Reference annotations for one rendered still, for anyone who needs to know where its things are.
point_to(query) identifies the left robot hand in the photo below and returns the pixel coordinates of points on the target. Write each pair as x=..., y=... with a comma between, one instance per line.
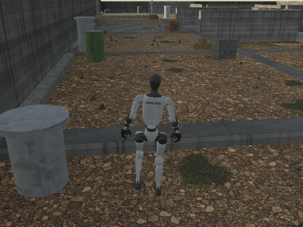
x=125, y=132

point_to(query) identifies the left robot upper arm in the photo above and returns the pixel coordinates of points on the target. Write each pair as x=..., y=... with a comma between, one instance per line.
x=135, y=106

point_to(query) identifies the robot left foot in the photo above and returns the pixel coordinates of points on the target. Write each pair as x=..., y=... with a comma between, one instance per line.
x=137, y=185

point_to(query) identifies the robot right forearm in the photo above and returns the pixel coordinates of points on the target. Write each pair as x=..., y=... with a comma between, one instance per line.
x=176, y=126

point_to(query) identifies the robot left forearm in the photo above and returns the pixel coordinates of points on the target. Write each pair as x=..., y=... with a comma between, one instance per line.
x=127, y=123

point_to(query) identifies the robot torso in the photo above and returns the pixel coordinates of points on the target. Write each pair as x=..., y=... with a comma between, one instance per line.
x=152, y=115

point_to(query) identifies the right robot hand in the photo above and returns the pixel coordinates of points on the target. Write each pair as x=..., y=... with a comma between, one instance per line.
x=174, y=135

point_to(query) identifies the right robot upper arm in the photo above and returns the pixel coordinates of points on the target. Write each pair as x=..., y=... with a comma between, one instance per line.
x=170, y=107

